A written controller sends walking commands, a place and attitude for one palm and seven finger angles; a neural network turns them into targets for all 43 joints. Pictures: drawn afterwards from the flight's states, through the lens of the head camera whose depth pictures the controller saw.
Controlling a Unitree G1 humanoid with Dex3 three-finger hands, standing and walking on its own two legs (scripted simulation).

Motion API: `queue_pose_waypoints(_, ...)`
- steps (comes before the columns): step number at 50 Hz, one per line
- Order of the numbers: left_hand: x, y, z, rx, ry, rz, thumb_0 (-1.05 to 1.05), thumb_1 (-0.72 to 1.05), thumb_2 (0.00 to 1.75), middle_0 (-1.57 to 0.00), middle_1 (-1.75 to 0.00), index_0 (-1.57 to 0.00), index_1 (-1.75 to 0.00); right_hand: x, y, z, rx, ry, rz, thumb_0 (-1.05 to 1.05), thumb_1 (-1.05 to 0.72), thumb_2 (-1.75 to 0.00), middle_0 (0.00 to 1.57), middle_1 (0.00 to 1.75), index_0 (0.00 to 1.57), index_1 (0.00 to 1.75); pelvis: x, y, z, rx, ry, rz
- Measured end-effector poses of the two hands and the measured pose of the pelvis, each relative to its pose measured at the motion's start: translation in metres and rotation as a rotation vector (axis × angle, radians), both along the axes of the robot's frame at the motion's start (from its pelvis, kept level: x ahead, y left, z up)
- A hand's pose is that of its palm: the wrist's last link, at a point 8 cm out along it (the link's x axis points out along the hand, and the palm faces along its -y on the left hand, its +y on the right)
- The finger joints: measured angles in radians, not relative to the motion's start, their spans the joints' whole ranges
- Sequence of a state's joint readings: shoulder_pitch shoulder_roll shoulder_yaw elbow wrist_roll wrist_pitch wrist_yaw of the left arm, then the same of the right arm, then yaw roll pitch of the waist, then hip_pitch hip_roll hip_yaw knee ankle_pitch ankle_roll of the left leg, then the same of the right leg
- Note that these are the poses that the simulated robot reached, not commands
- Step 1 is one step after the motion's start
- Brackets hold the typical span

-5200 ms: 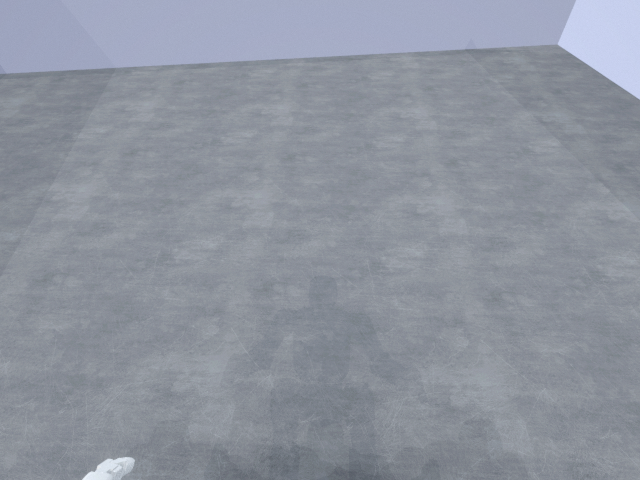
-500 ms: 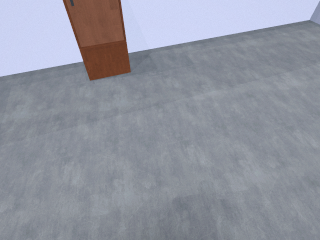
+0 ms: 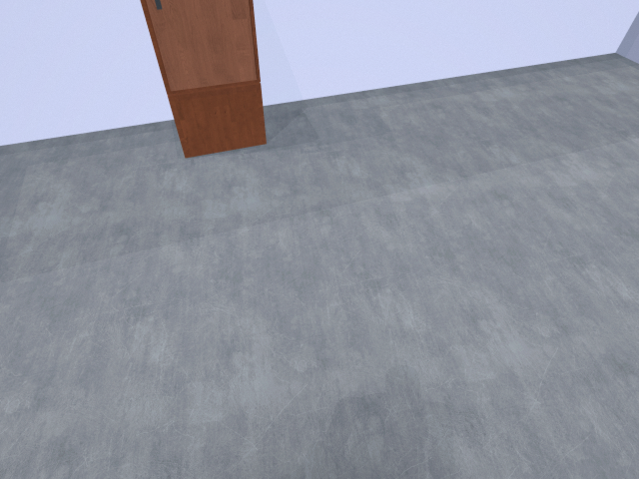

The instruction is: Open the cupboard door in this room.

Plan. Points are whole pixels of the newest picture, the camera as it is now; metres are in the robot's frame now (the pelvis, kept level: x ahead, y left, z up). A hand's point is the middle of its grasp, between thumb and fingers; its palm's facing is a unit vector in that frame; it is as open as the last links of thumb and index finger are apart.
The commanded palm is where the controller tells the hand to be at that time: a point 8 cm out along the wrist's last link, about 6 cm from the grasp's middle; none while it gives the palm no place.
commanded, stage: stand and wait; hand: left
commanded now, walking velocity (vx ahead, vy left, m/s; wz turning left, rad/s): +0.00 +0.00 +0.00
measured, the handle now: out of the picture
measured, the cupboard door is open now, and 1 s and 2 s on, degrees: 0 0 0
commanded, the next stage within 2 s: turn or walk to find it in 0.32 s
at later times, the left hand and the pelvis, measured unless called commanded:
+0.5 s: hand out of the picture +0.01 +0.15 -0.18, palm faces +0.10 -0.98 -0.19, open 7.3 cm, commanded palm none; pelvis +0.01 -0.02 +0.00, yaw +2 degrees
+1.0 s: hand out of the picture +0.09 +0.21 -0.15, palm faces +0.27 -0.93 -0.25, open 7.4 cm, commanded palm none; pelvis +0.01 -0.02 +0.00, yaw +16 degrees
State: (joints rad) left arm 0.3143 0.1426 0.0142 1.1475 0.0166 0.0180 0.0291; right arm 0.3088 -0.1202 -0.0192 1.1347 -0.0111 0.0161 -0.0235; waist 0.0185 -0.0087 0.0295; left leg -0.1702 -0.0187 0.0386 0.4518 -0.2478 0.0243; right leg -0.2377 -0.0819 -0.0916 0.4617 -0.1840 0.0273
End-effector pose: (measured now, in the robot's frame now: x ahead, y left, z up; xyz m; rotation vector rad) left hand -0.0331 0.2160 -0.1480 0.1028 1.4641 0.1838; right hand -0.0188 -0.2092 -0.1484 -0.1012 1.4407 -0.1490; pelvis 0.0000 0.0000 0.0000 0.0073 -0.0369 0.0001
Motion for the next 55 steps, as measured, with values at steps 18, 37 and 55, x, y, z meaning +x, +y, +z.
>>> queue_pose_waypoints(18, 0.031, -0.022, 0.003, -0.004, -0.054, -0.021, 0.0, 0.91, 0.9, -0.2, -0.29, -0.2, -0.29, 0.021, -0.016, -0.002, 0.003, -0.037, 0.006, 0.0, -0.91, -0.9, 0.2, 0.3, 0.2, 0.3, 0.012, -0.016, 0.001, 0.0, 0.009, -0.004)
queue_pose_waypoints(37, 0.05, 0.027, -0.016, 0.038, -0.14, 0.111, 0.0, 0.91, 0.9, -0.2, -0.29, -0.2, -0.3, 0.064, -0.027, 0.004, -0.092, -0.058, 0.142, 0.0, -0.91, -0.9, 0.2, 0.3, 0.2, 0.3, 0.008, 0.0, -0.014, -0.033, 0.039, 0.152)
queue_pose_waypoints(55, 0.095, 0.009, 0.034, 0.182, -0.358, 0.171, 0.0, 0.91, 0.9, -0.2, -0.29, -0.2, -0.29, 0.138, -0.067, -0.009, -0.028, -0.136, 0.305, 0.0, -0.9, -0.9, 0.2, 0.3, 0.2, 0.3, 0.014, -0.048, -0.009, 0.0, 0.064, 0.324)
